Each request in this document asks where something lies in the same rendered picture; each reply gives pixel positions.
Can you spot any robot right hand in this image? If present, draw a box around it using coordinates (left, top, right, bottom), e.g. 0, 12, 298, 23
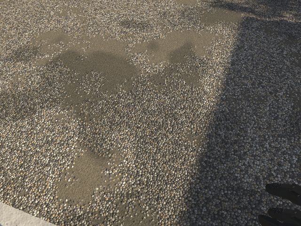
258, 183, 301, 226

